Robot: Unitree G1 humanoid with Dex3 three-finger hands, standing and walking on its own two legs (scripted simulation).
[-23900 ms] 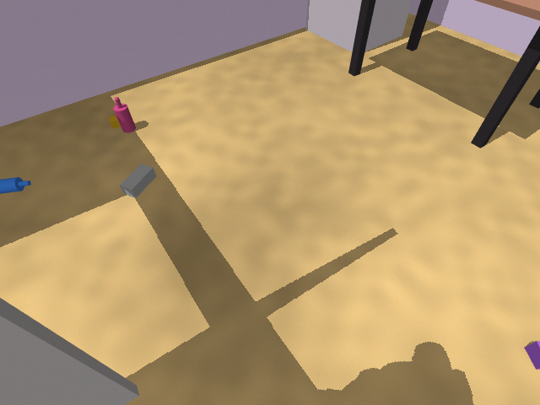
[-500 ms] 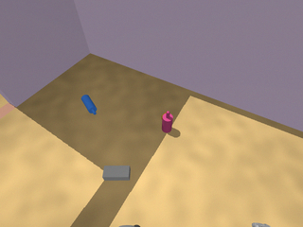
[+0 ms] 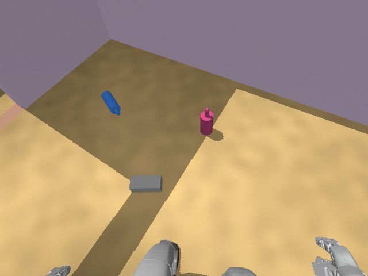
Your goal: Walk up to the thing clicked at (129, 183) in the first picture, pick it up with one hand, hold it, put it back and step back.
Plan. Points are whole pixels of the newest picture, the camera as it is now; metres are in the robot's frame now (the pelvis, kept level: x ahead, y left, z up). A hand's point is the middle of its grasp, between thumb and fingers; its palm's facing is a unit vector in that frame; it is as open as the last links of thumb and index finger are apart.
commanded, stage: walk up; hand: left
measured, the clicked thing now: (146, 183) +0.56 +0.30 -0.72
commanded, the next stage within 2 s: none
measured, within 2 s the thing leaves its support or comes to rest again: neither
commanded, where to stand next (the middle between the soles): +0.17 +0.06 m, yaw +0 degrees
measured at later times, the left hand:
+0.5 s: hand out of the picture +0.03 +0.30 -0.13, palm faces +0.07 -0.93 -0.37, open 7.4 cm
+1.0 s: hand out of the picture +0.10 +0.31 -0.13, palm faces +0.05 -0.90 -0.44, open 7.3 cm
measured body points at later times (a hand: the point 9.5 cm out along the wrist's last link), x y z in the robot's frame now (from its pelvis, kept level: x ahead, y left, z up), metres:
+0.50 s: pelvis +0.02 +0.03 +0.02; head +0.03 +0.04 +0.47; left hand +0.03 +0.35 -0.10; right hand +0.12 -0.28 -0.08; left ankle -0.01 +0.14 -0.71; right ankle +0.03 -0.11 -0.66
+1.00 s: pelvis +0.00 +0.03 -0.01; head +0.04 +0.02 +0.44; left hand +0.10 +0.36 -0.10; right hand +0.07 -0.28 -0.14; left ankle -0.03 +0.16 -0.72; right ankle +0.12 -0.11 -0.71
